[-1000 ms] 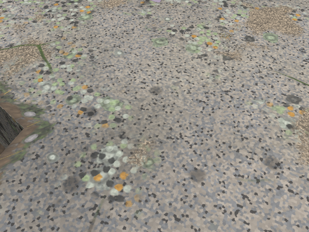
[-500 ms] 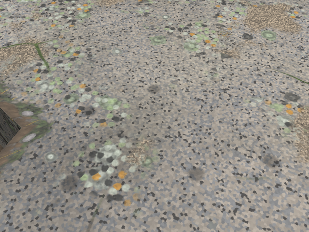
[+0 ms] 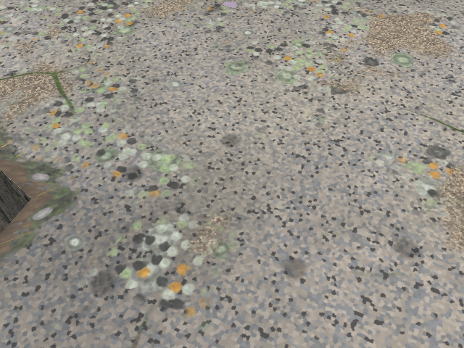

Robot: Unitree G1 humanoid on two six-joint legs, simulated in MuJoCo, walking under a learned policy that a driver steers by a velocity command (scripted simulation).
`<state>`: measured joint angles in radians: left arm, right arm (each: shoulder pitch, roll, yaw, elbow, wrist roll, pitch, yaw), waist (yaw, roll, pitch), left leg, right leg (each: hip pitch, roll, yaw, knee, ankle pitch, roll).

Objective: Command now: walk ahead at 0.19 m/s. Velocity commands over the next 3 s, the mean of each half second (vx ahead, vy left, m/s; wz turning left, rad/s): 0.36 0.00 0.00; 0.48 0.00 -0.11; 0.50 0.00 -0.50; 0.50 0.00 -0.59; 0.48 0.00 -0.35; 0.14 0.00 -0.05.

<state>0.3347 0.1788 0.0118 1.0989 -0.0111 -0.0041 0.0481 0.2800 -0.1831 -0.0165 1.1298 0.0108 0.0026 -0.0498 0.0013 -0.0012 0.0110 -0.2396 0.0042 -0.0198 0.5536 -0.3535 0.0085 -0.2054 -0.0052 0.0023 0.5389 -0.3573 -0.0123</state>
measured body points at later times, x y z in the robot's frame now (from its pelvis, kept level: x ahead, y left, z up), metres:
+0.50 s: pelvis +0.17 +0.02 +0.00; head +0.20 +0.03 +0.45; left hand +0.38 +0.24 -0.11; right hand +0.04 -0.21 -0.13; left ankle +0.01 +0.12 -0.74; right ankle +0.35 -0.12 -0.69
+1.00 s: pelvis +0.46 -0.02 +0.01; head +0.48 -0.02 +0.46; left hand +0.44 +0.24 -0.13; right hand +0.65 -0.27 -0.09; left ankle +0.67 +0.15 -0.68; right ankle +0.39 -0.10 -0.74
